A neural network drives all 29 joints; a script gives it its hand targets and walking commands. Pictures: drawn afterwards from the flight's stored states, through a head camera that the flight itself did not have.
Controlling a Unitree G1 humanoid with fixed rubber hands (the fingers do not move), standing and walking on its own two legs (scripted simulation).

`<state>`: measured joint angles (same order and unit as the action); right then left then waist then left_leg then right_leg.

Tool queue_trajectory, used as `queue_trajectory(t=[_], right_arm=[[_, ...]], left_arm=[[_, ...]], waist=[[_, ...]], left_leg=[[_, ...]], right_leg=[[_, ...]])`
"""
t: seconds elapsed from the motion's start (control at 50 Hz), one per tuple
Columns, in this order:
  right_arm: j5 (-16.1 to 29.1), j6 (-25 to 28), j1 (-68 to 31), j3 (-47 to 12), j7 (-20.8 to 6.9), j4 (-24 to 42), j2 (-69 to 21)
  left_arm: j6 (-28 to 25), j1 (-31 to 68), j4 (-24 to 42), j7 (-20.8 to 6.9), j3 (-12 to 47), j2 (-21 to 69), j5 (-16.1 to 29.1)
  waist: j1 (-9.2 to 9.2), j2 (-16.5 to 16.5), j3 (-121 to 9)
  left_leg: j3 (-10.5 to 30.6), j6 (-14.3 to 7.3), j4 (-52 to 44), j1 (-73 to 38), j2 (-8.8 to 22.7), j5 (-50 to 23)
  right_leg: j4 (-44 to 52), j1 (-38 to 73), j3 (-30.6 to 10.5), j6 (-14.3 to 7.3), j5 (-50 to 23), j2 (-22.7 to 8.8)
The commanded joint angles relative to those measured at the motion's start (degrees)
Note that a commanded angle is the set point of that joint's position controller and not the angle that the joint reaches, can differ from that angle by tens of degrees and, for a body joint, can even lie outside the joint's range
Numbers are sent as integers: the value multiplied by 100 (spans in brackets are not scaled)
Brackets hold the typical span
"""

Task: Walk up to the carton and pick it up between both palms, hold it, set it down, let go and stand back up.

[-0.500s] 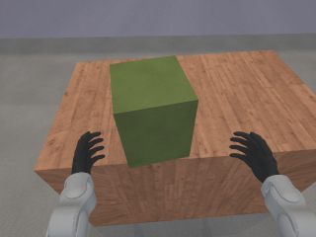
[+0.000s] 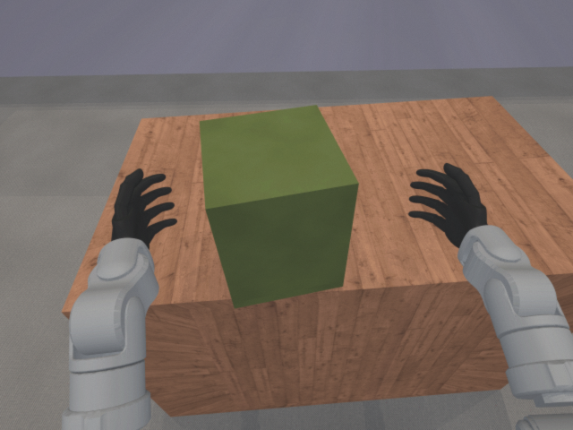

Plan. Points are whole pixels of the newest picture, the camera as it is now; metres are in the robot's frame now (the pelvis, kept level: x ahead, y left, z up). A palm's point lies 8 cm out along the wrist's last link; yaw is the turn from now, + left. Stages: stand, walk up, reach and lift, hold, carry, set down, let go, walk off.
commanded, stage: reach and lift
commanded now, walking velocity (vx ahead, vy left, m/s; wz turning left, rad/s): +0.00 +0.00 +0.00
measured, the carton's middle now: (274, 208) +0.47 +0.04 +0.05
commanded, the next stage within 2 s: none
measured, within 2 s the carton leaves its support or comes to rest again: neither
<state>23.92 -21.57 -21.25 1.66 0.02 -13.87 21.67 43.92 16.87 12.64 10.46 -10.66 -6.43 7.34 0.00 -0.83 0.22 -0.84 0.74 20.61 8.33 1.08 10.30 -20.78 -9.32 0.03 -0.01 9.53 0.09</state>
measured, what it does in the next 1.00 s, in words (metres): stands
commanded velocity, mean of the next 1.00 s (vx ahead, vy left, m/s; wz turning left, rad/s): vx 0.00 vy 0.00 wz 0.00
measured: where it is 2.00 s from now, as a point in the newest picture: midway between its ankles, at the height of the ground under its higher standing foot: outside the picture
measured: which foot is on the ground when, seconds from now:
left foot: down 0.00-1.00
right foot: down 0.00-1.00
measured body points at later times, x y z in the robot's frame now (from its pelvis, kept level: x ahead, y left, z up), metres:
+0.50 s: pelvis +0.01 +0.00 +0.00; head +0.01 -0.01 +0.45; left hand +0.39 +0.20 +0.19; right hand +0.43 -0.21 +0.18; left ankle +0.01 +0.13 -0.75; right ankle +0.02 -0.12 -0.75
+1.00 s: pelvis +0.02 +0.00 +0.00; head +0.02 -0.01 +0.45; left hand +0.45 +0.21 +0.23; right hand +0.48 -0.19 +0.22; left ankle +0.01 +0.13 -0.75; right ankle +0.02 -0.12 -0.75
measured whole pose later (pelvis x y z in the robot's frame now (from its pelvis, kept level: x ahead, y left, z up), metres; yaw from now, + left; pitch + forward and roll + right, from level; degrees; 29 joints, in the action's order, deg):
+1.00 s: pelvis +0.02 +0.00 +0.00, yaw +0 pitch +3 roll +0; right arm 27.0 -21.6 -63.4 -2.4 -2.7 -57.3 24.6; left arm 37.3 56.4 -34.3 11.5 -9.6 -14.3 9.2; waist 2.4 -0.8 -3.0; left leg -0.8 0.9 20.6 12.1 1.1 11.0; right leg -20.8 -13.1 0.0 0.0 10.3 0.1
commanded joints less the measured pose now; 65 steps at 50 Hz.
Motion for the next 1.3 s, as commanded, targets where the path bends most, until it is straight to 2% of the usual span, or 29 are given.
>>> queue_trajectory(t=[0.0,0.06,0.08,0.12,0.14,0.2,0.22,0.24,0.28,0.32,0.42,0.44,0.5,0.54,0.56,0.6,0.62,0.66,0.74,0.78,0.82,0.84,0.94,0.98,1.06,1.14,1.16,1.18,1.28], right_arm=[[55,164,-2818,38,-14,627,1390],[86,142,-2956,-54,37,414,1434],[78,154,-3012,-67,41,501,1490],[87,126,-3247,-59,22,9,1524],[72,86,-3266,-111,19,-263,1545],[195,146,-3550,-230,20,-119,1563],[266,164,-3771,-293,-7,-90,1538],[247,160,-3880,-256,3,-209,1544],[194,142,-4058,-251,4,-309,1642],[242,85,-4281,-410,-24,-532,1581],[263,12,-4927,-456,-96,-1120,1616],[254,12,-5110,-482,-113,-1335,1570],[252,42,-5395,-542,-139,-1443,1583],[300,79,-5533,-530,-176,-1555,1655],[297,38,-5629,-594,-170,-1832,1592],[224,25,-5877,-532,-209,-2424,1668],[272,3,-5961,-592,-214,-2457,1605],[254,53,-6199,-667,-221,-2480,1592],[308,180,-6529,-671,-281,-2535,1673],[288,138,-6760,-713,-327,-3020,1690],[294,146,-7033,-803,-354,-3218,1684],[311,147,-7075,-788,-372,-3358,1678],[381,260,-7389,-909,-436,-3682,1603],[297,274,-7442,-814,-438,-3934,1725],[320,393,-7332,-958,-454,-4187,1690],[237,560,-6945,-1106,-422,-4458,1418],[258,583,-6727,-1193,-421,-4567,1354],[181,656,-6609,-1081,-419,-4611,1335],[93,1083,-6168,-1083,-496,-4582,980]], left_arm=[[19,2215,-339,-67,-231,-862,-95],[33,2316,-394,-74,-301,-859,-124],[13,2414,-172,-62,-274,-880,-150],[25,2754,-226,-47,-323,-963,-241],[46,2749,-357,-70,-300,-937,-255],[-4,2917,-188,-51,-262,-959,-190],[-38,3061,-250,-49,-303,-1026,-131],[-21,3161,-434,-59,-244,-1023,-150],[1,3287,-707,-71,-281,-1093,-160],[0,3498,-980,-64,-305,-1167,-158],[-77,4178,-1639,-14,-217,-1370,-62],[-112,4424,-1809,23,-281,-1399,-93],[-261,4605,-2001,56,-291,-1512,11],[-313,4793,-2000,79,-178,-1508,59],[-321,4944,-2306,96,-239,-1601,22],[-293,5200,-2702,112,-162,-1578,-67],[-299,5246,-2860,116,-162,-1621,-67],[-399,5414,-3118,135,-136,-1691,18],[-601,5745,-3287,151,-17,-1746,127],[-633,6168,-3687,174,3,-1801,58],[-716,6431,-4039,178,23,-1919,129],[-750,6504,-4146,194,26,-1955,115],[-1040,6989,-4626,210,200,-1899,266],[-1091,7094,-4956,198,274,-1905,303],[-1230,6833,-5275,118,250,-1848,238],[-1511,6459,-5673,-45,121,-1715,96],[-1566,6185,-5759,-84,93,-1646,29],[-1667,6114,-5621,-119,221,-1546,67],[-2313,5696,-5859,-229,275,-1271,9]], waist=[[535,474,-1475],[600,541,-1587],[558,516,-1768],[510,284,-1815],[459,312,-1662],[532,287,-1995],[572,421,-2098],[542,309,-2079],[561,418,-2051],[680,416,-1981],[706,321,-2095],[766,332,-2029],[841,418,-2246],[821,277,-2561],[857,325,-2399],[773,173,-2232],[875,188,-2237],[927,286,-2388],[939,274,-2699],[954,162,-2597],[1035,301,-2631],[1049,244,-2614],[1071,243,-3027],[1011,292,-2986],[1064,178,-3017],[1089,348,-2819],[1124,355,-2651],[1010,241,-2720],[1110,190,-2778]], left_leg=[[-344,-102,-523,-325,-120,-366],[-369,-67,-443,-417,-139,-796],[-336,-41,-411,-518,-114,-913],[-339,40,-356,-642,-111,-1156],[-340,41,-357,-621,-108,-1210],[-317,93,-237,-699,-118,-1608],[-324,78,-209,-674,-115,-1727],[-336,94,-197,-650,-132,-1739],[-328,101,-191,-595,-121,-1718],[-325,85,-209,-430,-110,-1524],[-312,71,-253,-306,-55,-1230],[-317,42,-272,-241,-57,-1150],[-307,54,-240,-164,-33,-1356],[-268,99,-147,-307,-22,-1618],[-288,90,-154,-251,-16,-1548],[-237,143,-163,-305,25,-1488],[-260,134,-179,-241,9,-1400],[-254,118,-148,-71,15,-1367],[-227,161,-29,-247,16,-1814],[-188,188,-66,-178,41,-1666],[-195,176,-56,-86,45,-1622],[-194,157,-55,-12,30,-1566],[-198,176,23,43,-9,-1836],[-185,191,21,-1,-4,-1867],[-170,261,83,-164,-25,-2205],[-187,225,107,-66,-59,-2438],[-217,228,71,-45,-76,-2380],[-184,270,108,-161,-58,-2425],[-202,253,184,-162,-18,-2534]], right_leg=[[447,149,-215,-101,5,265],[372,259,-180,-52,-470,294],[342,335,-163,-64,-551,328],[361,221,-126,-103,-656,374],[387,276,-88,-96,-761,353],[333,335,-102,-93,-1076,379],[326,388,-108,-90,-1156,397],[321,375,-113,-97,-1203,378],[319,345,-129,-72,-1235,417],[331,349,-141,-92,-1048,370],[356,222,-110,-133,-714,361],[371,212,-123,-133,-664,354],[306,357,-122,-127,-911,389],[243,299,-109,-152,-1116,437],[286,277,-114,-153,-1008,433],[330,123,-44,-187,-859,463],[354,145,-52,-199,-804,437],[320,285,-65,-175,-864,433],[277,268,-35,-182,-1293,500],[303,120,-21,-213,-1033,506],[332,102,4,-216,-977,488],[326,139,-29,-229,-948,465],[285,169,-16,-212,-1334,467],[280,77,34,-209,-1403,487],[299,198,83,-218,-1658,505],[248,390,66,-133,-2189,463],[256,399,70,-124,-2180,457],[243,261,122,-131,-2125,471],[257,-6,169,-174,-1819,485]])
